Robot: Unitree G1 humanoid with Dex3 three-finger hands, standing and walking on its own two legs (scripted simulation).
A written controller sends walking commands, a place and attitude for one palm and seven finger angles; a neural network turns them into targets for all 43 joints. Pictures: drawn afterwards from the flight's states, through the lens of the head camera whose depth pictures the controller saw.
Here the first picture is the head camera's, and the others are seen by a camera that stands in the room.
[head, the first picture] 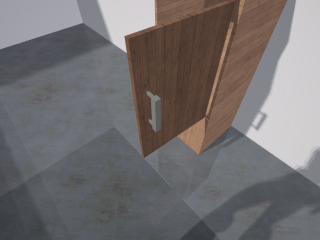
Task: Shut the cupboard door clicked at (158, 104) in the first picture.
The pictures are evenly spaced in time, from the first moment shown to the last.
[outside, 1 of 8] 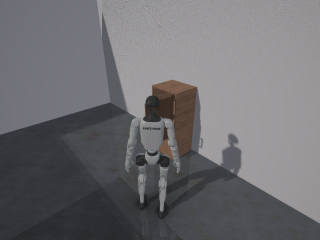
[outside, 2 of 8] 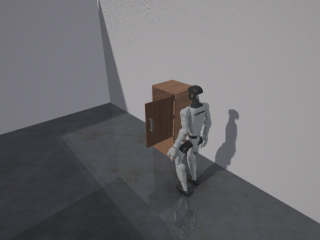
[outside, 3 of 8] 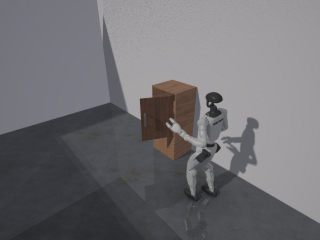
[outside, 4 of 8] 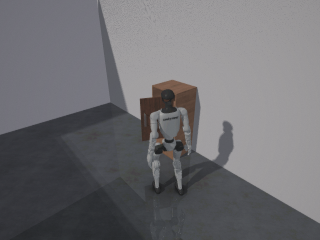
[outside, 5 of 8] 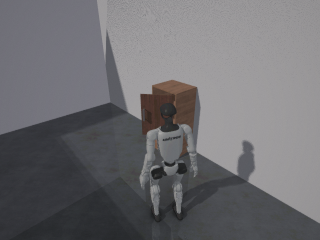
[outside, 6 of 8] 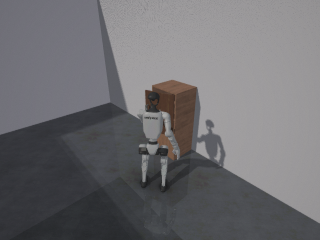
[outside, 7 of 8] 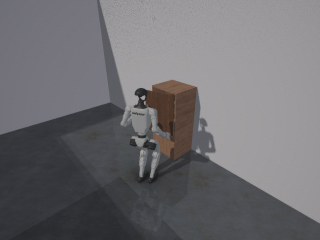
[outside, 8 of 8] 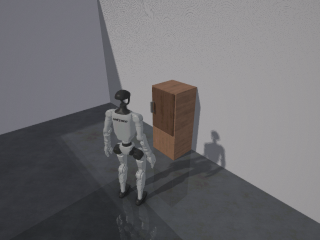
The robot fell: no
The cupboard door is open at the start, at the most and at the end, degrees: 86 86 0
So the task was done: yes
